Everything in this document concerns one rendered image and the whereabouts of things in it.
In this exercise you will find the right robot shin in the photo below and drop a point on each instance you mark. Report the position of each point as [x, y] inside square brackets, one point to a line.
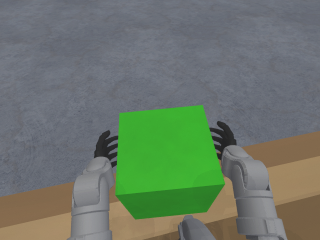
[188, 217]

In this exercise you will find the robot right forearm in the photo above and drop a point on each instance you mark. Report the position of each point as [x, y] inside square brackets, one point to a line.
[257, 217]

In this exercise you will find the right robot thigh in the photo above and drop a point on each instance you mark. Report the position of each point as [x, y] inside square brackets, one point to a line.
[194, 229]

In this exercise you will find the robot left hand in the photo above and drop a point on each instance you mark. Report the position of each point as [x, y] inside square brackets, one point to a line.
[103, 151]

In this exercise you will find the robot right hand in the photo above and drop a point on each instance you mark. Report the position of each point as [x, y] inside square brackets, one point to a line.
[226, 140]

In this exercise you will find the robot left forearm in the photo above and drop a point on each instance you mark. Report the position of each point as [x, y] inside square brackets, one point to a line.
[90, 201]

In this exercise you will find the carton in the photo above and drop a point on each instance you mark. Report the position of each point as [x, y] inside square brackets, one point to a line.
[167, 163]

